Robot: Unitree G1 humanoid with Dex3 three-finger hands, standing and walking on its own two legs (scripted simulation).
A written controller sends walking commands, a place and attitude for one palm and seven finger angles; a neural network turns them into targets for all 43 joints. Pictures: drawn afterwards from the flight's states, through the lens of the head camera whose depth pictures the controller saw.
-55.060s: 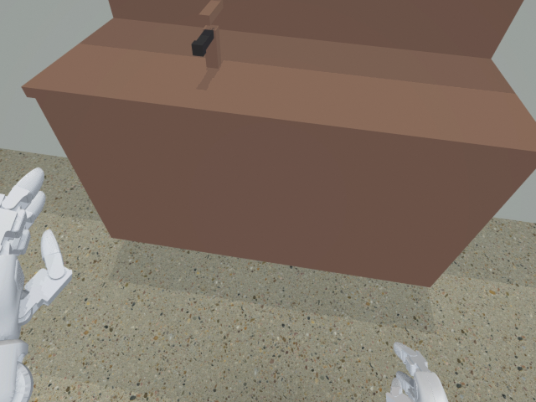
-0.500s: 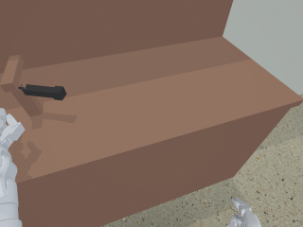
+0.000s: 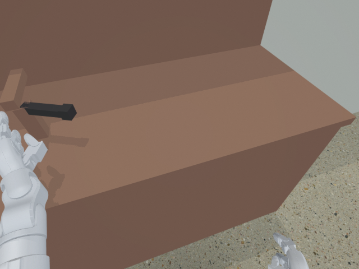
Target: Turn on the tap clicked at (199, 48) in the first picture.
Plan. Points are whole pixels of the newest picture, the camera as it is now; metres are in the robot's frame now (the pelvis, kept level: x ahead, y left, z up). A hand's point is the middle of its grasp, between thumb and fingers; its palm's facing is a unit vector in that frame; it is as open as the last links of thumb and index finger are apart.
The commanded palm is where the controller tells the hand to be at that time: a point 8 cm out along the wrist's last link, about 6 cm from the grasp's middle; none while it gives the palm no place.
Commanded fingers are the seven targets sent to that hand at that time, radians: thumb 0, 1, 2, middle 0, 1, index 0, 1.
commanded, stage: push the lever round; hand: left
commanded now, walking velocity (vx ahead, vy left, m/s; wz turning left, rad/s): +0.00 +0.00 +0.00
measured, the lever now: (67, 112) +0.42 +0.32 +0.13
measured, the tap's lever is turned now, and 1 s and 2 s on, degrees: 63 63 64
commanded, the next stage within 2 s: none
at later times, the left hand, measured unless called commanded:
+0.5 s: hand (58, 140) +0.34 +0.30 +0.12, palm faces +0.77 -0.64 -0.06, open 7.8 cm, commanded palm +0.29 +0.31 +0.12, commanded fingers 0.00 0.90 0.90 -0.15 -0.15 -0.15 -0.15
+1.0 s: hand (73, 132) +0.36 +0.27 +0.13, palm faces +0.81 -0.59 -0.03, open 7.8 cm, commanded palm +0.31 +0.28 +0.12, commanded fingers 0.00 0.90 0.90 -0.15 -0.15 -0.15 -0.15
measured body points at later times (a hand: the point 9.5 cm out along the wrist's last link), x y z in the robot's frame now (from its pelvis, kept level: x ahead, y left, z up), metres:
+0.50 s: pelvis +0.00 -0.01 +0.00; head +0.01 -0.02 +0.45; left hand +0.29 +0.33 +0.13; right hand +0.17 -0.26 -0.10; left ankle +0.04 +0.09 -0.73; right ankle -0.03 -0.07 -0.73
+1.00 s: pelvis +0.00 -0.01 +0.00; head +0.00 -0.02 +0.45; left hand +0.31 +0.30 +0.14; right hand +0.17 -0.25 -0.10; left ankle +0.04 +0.09 -0.73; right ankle -0.03 -0.07 -0.73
